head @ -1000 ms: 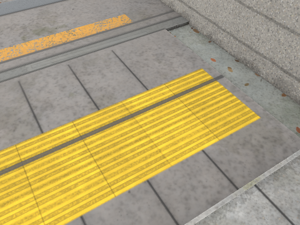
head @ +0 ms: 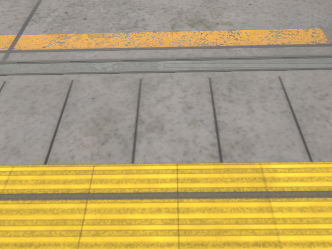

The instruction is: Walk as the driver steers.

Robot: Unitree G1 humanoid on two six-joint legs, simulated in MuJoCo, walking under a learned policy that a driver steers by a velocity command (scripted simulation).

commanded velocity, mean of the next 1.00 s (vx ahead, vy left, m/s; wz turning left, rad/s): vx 0.50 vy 0.00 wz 0.44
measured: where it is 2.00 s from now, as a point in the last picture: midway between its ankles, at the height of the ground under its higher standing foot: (110, 149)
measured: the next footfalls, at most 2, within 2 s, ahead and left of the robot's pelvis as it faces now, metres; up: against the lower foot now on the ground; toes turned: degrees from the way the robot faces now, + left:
left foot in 0.32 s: +0.31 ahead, +0.14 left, +0.00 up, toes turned +13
right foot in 0.76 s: +0.63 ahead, +0.05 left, +0.00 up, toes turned +26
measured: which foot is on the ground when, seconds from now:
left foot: up 0.00-0.30, down 0.32-0.78, up 0.80-1.00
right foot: down 0.00-0.30, up 0.32-0.74, down 0.76-1.00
